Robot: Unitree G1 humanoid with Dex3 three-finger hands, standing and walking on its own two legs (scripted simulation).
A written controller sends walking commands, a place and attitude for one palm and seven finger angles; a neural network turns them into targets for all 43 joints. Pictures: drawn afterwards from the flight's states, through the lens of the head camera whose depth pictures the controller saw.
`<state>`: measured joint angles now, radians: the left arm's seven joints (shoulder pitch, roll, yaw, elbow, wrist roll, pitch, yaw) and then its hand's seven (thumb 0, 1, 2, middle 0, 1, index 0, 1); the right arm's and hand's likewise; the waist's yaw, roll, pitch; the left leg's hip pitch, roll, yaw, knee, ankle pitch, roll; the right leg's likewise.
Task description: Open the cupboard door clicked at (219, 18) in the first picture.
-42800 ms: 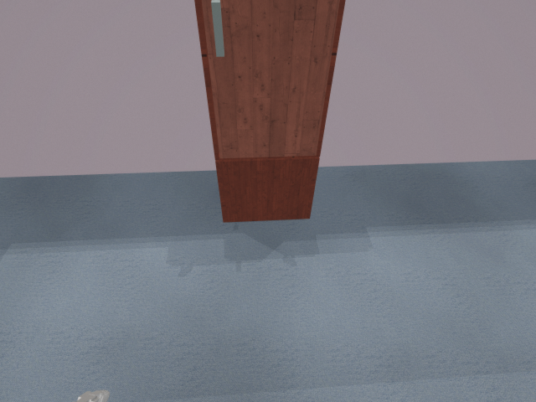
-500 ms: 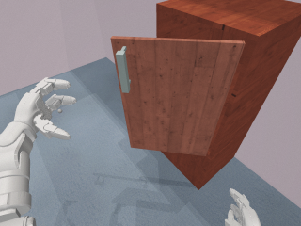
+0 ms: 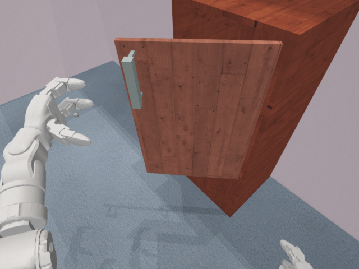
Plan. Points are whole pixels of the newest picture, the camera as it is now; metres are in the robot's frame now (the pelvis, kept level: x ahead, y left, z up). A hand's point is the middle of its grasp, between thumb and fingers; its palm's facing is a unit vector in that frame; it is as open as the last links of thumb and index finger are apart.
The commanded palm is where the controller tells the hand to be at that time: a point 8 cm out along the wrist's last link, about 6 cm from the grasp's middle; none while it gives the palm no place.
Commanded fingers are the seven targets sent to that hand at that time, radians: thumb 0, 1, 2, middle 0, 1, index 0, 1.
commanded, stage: move the hooked fingers beside the handle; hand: left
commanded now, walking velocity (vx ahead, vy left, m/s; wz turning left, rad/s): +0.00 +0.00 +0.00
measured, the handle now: (135, 80) +0.53 +0.15 +0.15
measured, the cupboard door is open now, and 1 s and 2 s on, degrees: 43 43 43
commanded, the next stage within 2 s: slide the fingers in behind the handle in 1.64 s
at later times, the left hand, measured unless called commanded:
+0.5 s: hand (96, 96) +0.44 +0.22 +0.17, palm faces -0.03 -1.00 -0.01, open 14.0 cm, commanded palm +0.43 +0.27 +0.16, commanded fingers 0.00 -0.50 0.30 -0.30 -1.20 -0.30 -1.20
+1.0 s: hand (107, 83) +0.50 +0.21 +0.17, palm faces -0.03 -1.00 +0.00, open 14.0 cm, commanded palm +0.47 +0.27 +0.16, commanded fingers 0.00 -0.50 0.30 -0.30 -1.20 -0.30 -1.20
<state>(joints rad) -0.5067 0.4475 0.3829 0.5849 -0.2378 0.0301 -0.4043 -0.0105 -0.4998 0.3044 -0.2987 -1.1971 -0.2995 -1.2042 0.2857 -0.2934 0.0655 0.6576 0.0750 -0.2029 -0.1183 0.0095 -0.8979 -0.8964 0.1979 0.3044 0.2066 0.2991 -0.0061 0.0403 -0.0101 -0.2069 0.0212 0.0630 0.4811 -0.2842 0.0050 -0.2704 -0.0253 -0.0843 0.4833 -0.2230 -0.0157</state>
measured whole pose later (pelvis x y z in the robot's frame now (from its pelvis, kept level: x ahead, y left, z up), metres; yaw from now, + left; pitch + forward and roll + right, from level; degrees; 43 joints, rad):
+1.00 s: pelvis +0.01 +0.01 -0.01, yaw -2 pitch +9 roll +0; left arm -0.95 0.58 0.43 1.19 -0.12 -0.19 -0.37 -0.01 -0.50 0.30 -0.30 -1.20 -0.30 -1.20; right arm 0.43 -0.31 0.04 0.69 0.04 -0.08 -0.08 0.00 -0.90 -0.90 0.20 0.30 0.21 0.30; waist -0.13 0.03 -0.04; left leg -0.41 0.03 0.09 0.57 -0.32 0.01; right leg -0.48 -0.02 -0.06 0.55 -0.24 -0.01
